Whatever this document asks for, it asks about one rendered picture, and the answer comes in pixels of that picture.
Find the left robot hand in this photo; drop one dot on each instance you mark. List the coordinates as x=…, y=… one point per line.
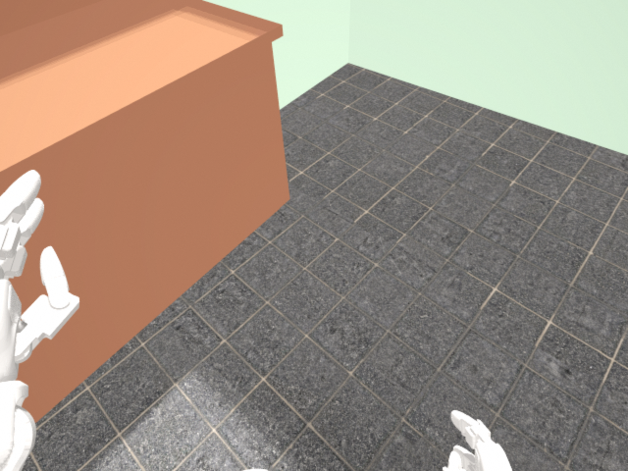
x=20, y=214

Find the right robot hand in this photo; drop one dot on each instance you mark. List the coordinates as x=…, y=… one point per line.
x=488, y=455

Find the counter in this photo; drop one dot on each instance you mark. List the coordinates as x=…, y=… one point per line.
x=155, y=127

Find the left robot forearm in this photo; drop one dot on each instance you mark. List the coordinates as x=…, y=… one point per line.
x=17, y=427

